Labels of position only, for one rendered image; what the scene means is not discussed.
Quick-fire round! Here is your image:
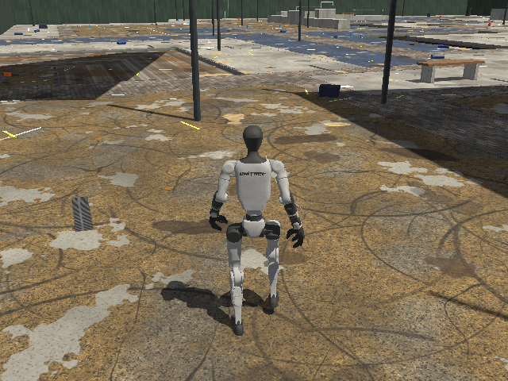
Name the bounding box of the robot torso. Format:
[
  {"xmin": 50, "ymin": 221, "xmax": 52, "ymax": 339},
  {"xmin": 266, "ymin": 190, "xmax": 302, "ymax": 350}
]
[{"xmin": 235, "ymin": 156, "xmax": 272, "ymax": 238}]

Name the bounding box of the robot left hand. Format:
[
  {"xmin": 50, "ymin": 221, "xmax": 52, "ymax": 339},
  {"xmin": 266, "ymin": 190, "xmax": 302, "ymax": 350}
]
[{"xmin": 209, "ymin": 215, "xmax": 228, "ymax": 231}]

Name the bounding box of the left robot foot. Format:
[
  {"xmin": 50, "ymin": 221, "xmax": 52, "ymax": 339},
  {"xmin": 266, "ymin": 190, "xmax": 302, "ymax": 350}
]
[{"xmin": 231, "ymin": 315, "xmax": 244, "ymax": 336}]

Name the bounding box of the left robot forearm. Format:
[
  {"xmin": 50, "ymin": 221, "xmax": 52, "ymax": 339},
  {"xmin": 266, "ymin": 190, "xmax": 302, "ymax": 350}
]
[{"xmin": 210, "ymin": 191, "xmax": 223, "ymax": 217}]

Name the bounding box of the robot right hand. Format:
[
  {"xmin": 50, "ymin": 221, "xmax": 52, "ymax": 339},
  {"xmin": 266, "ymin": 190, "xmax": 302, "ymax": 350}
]
[{"xmin": 286, "ymin": 227, "xmax": 305, "ymax": 248}]

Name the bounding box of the right robot forearm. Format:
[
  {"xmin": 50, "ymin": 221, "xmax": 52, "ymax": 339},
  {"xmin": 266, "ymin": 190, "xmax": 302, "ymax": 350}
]
[{"xmin": 284, "ymin": 192, "xmax": 302, "ymax": 229}]

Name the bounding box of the right robot upper arm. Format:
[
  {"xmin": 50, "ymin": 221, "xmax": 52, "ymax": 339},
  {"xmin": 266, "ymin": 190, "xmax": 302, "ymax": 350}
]
[{"xmin": 270, "ymin": 160, "xmax": 292, "ymax": 205}]

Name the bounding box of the left robot upper arm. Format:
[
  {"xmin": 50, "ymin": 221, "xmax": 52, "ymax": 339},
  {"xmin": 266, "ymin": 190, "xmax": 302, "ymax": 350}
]
[{"xmin": 215, "ymin": 160, "xmax": 237, "ymax": 203}]

